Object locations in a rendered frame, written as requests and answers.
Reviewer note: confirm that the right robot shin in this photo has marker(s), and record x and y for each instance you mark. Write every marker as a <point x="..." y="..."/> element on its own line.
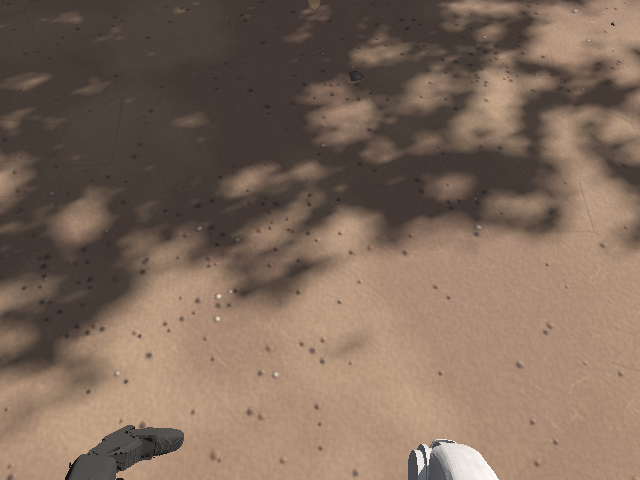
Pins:
<point x="442" y="440"/>

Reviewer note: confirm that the robot left hand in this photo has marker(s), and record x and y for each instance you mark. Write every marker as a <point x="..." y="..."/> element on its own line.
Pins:
<point x="122" y="449"/>

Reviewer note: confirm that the right robot thigh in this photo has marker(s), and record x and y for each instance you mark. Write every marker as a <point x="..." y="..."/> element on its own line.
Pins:
<point x="448" y="461"/>

